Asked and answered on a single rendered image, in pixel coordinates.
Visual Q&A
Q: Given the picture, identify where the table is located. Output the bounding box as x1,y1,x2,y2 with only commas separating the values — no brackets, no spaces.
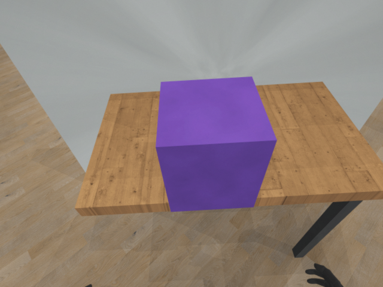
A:
75,82,383,258

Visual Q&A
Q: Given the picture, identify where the robot right hand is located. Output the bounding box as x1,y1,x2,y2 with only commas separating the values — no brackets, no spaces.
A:
305,263,343,287

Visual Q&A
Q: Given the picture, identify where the carton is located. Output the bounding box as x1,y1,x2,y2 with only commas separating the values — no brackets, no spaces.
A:
156,77,277,212

